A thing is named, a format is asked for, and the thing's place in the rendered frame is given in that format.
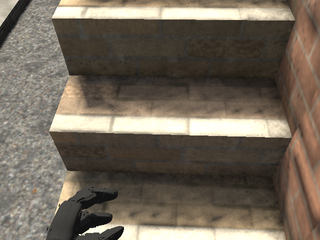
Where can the left robot hand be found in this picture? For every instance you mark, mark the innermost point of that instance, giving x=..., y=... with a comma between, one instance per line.
x=70, y=221

